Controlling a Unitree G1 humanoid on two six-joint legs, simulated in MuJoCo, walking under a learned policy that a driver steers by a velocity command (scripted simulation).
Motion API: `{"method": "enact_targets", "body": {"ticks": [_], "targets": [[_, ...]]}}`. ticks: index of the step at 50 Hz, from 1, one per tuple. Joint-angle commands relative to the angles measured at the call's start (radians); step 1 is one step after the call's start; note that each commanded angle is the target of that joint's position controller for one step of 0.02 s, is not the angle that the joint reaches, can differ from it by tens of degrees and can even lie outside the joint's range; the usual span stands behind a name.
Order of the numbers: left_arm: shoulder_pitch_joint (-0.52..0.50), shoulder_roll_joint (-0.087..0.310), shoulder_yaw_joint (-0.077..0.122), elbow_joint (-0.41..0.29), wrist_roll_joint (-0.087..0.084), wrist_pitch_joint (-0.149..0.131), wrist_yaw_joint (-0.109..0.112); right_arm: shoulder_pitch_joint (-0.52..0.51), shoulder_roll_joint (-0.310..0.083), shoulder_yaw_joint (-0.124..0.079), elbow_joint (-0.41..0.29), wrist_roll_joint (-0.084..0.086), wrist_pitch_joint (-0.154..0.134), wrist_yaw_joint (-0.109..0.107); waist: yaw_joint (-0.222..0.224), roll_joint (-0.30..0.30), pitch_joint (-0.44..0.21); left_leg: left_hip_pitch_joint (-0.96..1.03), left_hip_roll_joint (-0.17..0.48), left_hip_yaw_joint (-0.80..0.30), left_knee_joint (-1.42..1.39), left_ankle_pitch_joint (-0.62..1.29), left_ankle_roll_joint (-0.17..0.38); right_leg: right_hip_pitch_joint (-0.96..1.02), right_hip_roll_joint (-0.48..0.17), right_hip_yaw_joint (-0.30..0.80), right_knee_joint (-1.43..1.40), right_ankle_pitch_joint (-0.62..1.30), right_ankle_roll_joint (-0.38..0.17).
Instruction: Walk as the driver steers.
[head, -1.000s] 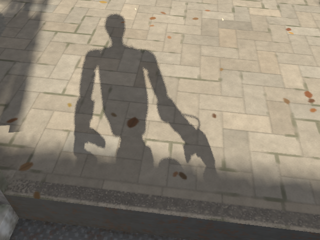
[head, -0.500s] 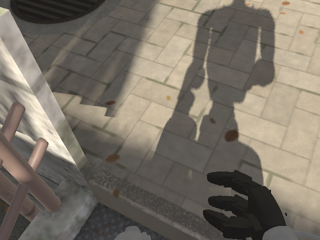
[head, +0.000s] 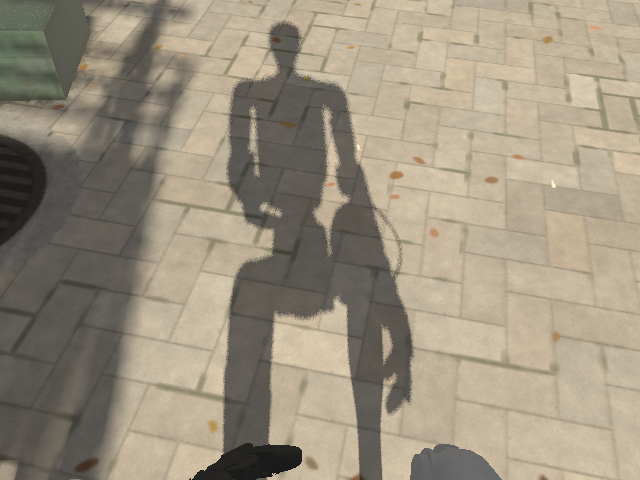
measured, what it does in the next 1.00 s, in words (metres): climbs, turning right: right foot 0.17 m higher, then left foot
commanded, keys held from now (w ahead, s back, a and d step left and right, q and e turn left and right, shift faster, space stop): w+e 0.04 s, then e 0.52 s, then no key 0.16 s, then q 0.28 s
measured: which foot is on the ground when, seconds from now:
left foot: down 0.00-0.06, up 0.08-0.70, down 0.72-1.00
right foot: up 0.00-0.04, down 0.06-0.72, up 0.74-1.00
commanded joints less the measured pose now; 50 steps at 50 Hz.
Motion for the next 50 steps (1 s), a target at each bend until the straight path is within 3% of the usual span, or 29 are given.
{"method": "enact_targets", "body": {"ticks": [1, 2, 3, 4, 5, 6, 7, 8, 9, 10, 12, 15, 16, 18, 20, 23, 25, 28, 30, 33, 35, 36, 37, 38, 39, 40, 43, 48, 50], "targets": [[-0.088, 0.092, 0.063, -0.099, 0.019, -0.017, -0.033, 0.043, -0.319, -0.067, -0.039, 0.026, -0.008, -0.021, 0.111, 0.125, -0.005, -0.047, 0.246, -0.02, 0.025, 1.627, 0.18, 0.46, 0.107, -0.126, -0.294, -0.301, -0.085], [0.016, 0.139, 0.088, -0.089, 0.016, -0.009, -0.033, -0.016, -0.359, -0.081, -0.069, 0.023, -0.013, -0.01, 0.168, 0.211, -0.055, 0.03, 0.262, -0.037, 0.147, 1.816, 0.205, 0.55, 0.174, -0.115, -0.453, -0.374, -0.102], [0.171, 0.26, 0.14, -0.057, 0.027, -0.004, -0.031, -0.075, -0.362, -0.082, -0.107, 0.013, -0.02, 0.005, 0.246, 0.232, -0.161, 0.01, 0.226, -0.073, 0.387, 1.799, 0.186, 0.775, 0.184, 0.052, -0.624, -0.282, -0.142], [0.278, 0.403, 0.193, -0.045, 0.041, 0.011, -0.015, -0.079, -0.315, -0.074, -0.179, 0.003, -0.048, 0.016, 0.242, 0.016, -0.301, -0.34, 0.111, -0.117, 0.713, 1.403, 0.121, 1.122, 0.033, 0.52, -0.825, -0.266, -0.229], [0.318, 0.468, 0.219, -0.013, 0.045, 0.03, 0.017, -0.109, -0.224, -0.069, -0.203, -0.015, -0.078, 0.045, 0.162, -0.251, -0.382, -0.628, -0.156, -0.291, 1.049, 0.148, 0.055, 1.299, -0.104, 1.098, -1.284, -0.486, -0.306], [0.318, 0.394, 0.192, -0.017, 0.087, 0.013, 0.037, -0.124, -0.237, -0.101, -0.206, 0.01, -0.089, 0.078, 0.134, -0.141, -0.382, -0.735, -0.177, -0.486, 1.455, 0.086, 0.058, 1.266, -0.18, 1.234, -1.391, -0.405, -0.256], [0.28, 0.312, 0.171, -0.003, 0.073, -0.007, 0.038, -0.217, -0.206, -0.098, -0.26, 0.022, -0.079, 0.081, 0.112, -0.068, -0.239, -0.835, -0.144, -0.488, 1.602, 0.092, 0.079, 1.124, -0.167, 1.118, -1.367, -0.373, -0.179], [0.239, 0.24, 0.148, 0.029, 0.058, -0.023, 0.028, -0.318, -0.152, -0.075, -0.344, 0.006, -0.086, 0.064, 0.064, -0.036, -0.057, -0.919, -0.114, -0.461, 1.649, 0.106, 0.103, 0.929, -0.109, 0.92, -1.309, -0.293, -0.126], [0.213, 0.199, 0.146, 0.051, 0.054, -0.035, 0.024, -0.309, -0.105, -0.058, -0.366, -0.007, -0.085, 0.052, 0.01, 0.017, 0.014, -0.935, -0.08, -0.446, 1.671, 0.126, 0.132, 0.827, -0.061, 0.738, -1.258, -0.191, -0.084], [0.222, 0.165, 0.136, 0.079, 0.053, -0.039, 0.018, -0.274, -0.076, -0.041, -0.386, -0.015, -0.082, 0.056, -0.026, -0.015, 0.042, -0.935, -0.074, -0.432, 1.796, 0.103, 0.154, 0.775, -0.012, 0.651, -1.224, -0.035, -0.057], [0.203, 0.202, 0.146, 0.082, 0.039, -0.049, 0.003, -0.167, -0.068, -0.027, -0.377, 0.0, -0.061, 0.059, -0.092, -0.008, 0.061, -1.007, -0.057, -0.42, 1.744, 0.148, 0.161, 0.775, 0.018, 0.485, -1.216, 0.113, 0.011], [0.168, 0.29, 0.173, 0.019, 0.019, -0.061, 0.008, -0.247, -0.134, -0.035, -0.397, -0.027, -0.041, 0.014, -0.085, 0.025, 0.068, -0.87, -0.063, -0.321, 1.266, 0.242, 0.117, 0.678, 0.136, 0.3, -1.267, 0.411, 0.099], [0.182, 0.295, 0.177, 0.011, 0.024, -0.063, 0.018, -0.306, -0.15, -0.046, -0.413, -0.045, -0.037, -0.005, -0.054, -0.039, 0.023, -0.848, -0.082, -0.263, 1.178, 0.307, 0.096, 0.738, 0.143, 0.291, -1.271, 0.617, 0.096], [0.266, 0.36, 0.192, 0.03, 0.015, -0.068, 0.042, -0.385, -0.15, -0.056, -0.442, -0.048, -0.036, -0.038, -0.004, -0.087, -0.049, -0.886, -0.099, -0.253, 1.033, 0.357, 0.051, 0.895, 0.089, 0.34, -1.269, 0.778, 0.075], [0.35, 0.388, 0.207, 0.024, -0.014, -0.023, 0.08, -0.496, -0.147, -0.053, -0.484, -0.02, -0.03, -0.023, 0.05, -0.107, -0.074, -0.941, -0.107, -0.274, 0.888, 0.321, 0.019, 1.057, 0.074, 0.376, -1.274, 0.754, 0.134], [0.338, 0.342, 0.193, -0.026, 0.0, -0.01, 0.105, -0.538, -0.142, -0.06, -0.492, 0.011, -0.009, -0.005, 0.072, -0.165, -0.098, -1.033, -0.1, -0.323, 0.789, 0.282, -0.015, 1.212, -0.017, 0.526, -1.268, 0.646, 0.095], [0.335, 0.337, 0.196, -0.046, 0.0, -0.009, 0.112, -0.554, -0.16, -0.068, -0.491, 0.015, -0.009, -0.008, 0.087, -0.157, -0.096, -1.068, -0.103, -0.365, 0.71, 0.252, 0.003, 1.313, -0.049, 0.594, -1.245, 0.637, 0.093], [0.381, 0.322, 0.194, -0.066, 0.02, 0.007, 0.108, -0.636, -0.159, -0.056, -0.5, 0.002, -0.042, 0.025, 0.148, -0.123, -0.113, -1.036, -0.129, -0.36, 0.555, 0.251, 0.04, 1.444, -0.048, 0.604, -1.162, 0.69, 0.057], [0.383, 0.325, 0.189, -0.051, 0.007, 0.015, 0.107, -0.641, -0.148, -0.065, -0.494, 0.001, -0.058, 0.052, 0.146, -0.128, -0.071, -0.894, -0.149, -0.313, 0.46, 0.224, 0.036, 1.341, -0.028, 0.602, -1.162, 0.725, 0.043], [0.291, 0.36, 0.199, -0.093, -0.01, -0.006, 0.088, -0.503, -0.23, -0.111, -0.462, 0.002, -0.06, 0.042, 0.08, -0.195, -0.046, -0.55, -0.188, -0.279, 0.259, 0.239, 0.057, 1.165, 0.033, 0.587, -1.106, 0.839, 0.024], [0.232, 0.356, 0.19, -0.108, 0.015, -0.019, 0.065, -0.358, -0.265, -0.128, -0.442, -0.002, -0.077, 0.019, -0.005, -0.147, -0.119, -0.266, -0.12, -0.324, 0.116, 0.479, 0.118, 1.13, 0.101, 0.558, -0.931, 0.794, 0.089], [0.2, 0.296, 0.17, -0.142, 0.034, -0.024, 0.056, -0.235, -0.291, -0.129, -0.435, -0.019, -0.081, 0.01, -0.052, -0.011, -0.219, 0.017, 0.077, -0.471, 0.223, 0.864, 0.22, 0.92, 0.166, 0.493, -0.659, 0.296, 0.12], [0.361, 0.273, 0.168, -0.129, 0.054, -0.03, 0.056, -0.221, -0.264, -0.113, -0.429, -0.047, -0.065, 0.008, 0.046, 0.304, -0.255, 0.173, 0.292, -0.746, 0.264, 1.402, 0.382, 0.675, 0.313, 0.446, -0.388, -0.548, 0.183], [0.491, 0.355, 0.181, -0.077, 0.021, -0.027, 0.049, -0.274, -0.225, -0.103, -0.441, -0.037, -0.051, 0.01, 0.096, 0.315, -0.357, 0.108, 0.344, -0.935, 0.19, 1.077, 0.452, 0.699, 0.231, 0.494, -0.257, -0.469, 0.198], [0.394, 0.404, 0.19, -0.056, 0.01, -0.002, 0.049, -0.35, -0.153, -0.088, -0.457, -0.017, -0.034, 0.008, 0.072, 0.192, -0.235, -0.013, 0.247, -0.826, 0.162, 0.7, 0.392, 0.66, 0.151, 0.404, -0.224, -0.382, 0.22], [0.269, 0.391, 0.183, -0.083, 0.028, 0.019, 0.053, -0.373, -0.12, -0.067, -0.469, -0.008, -0.01, 0.008, 0.041, 0.075, -0.139, -0.158, 0.144, -0.723, 0.123, 0.476, 0.314, 0.651, 0.126, 0.342, -0.264, -0.323, 0.227], [0.167, 0.318, 0.172, -0.158, 0.036, 0.035, 0.056, -0.385, -0.255, -0.097, -0.482, 0.003, 0.027, -0.003, 0.058, 0.044, 0.005, -0.404, 0.035, -0.644, 0.038, 0.318, 0.276, 0.67, 0.109, 0.272, -0.351, -0.248, 0.223], [0.159, 0.285, 0.157, -0.141, 0.041, 0.014, 0.099, -0.286, -0.292, -0.12, -0.472, -0.006, 0.048, -0.013, 0.04, 0.047, -0.134, -0.242, 0.021, -0.682, 0.083, 0.404, 0.276, 0.636, 0.109, 0.263, -0.503, -0.204, 0.23], [0.152, 0.279, 0.159, -0.133, 0.035, 0.009, 0.109, -0.281, -0.266, -0.116, -0.474, -0.008, 0.057, -0.01, 0.054, 0.055, -0.147, -0.274, 0.02, -0.72, 0.075, 0.287, 0.26, 0.653, 0.113, 0.278, -0.529, -0.175, 0.21]]}}
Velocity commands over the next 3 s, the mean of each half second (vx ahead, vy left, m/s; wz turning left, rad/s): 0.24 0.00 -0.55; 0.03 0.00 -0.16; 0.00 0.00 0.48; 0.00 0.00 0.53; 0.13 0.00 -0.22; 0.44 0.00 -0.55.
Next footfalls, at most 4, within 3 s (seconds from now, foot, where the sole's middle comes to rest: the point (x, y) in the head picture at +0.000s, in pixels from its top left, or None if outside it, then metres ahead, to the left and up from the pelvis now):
0.06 right None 0.22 -0.08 -0.61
0.72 left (345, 459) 0.51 -0.05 -0.61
1.26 right None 0.36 -0.20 -0.61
1.76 left None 0.38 0.06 -0.61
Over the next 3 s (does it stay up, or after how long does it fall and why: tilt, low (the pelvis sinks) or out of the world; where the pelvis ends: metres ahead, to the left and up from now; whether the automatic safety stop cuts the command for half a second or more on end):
stays up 0.63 -0.13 0.15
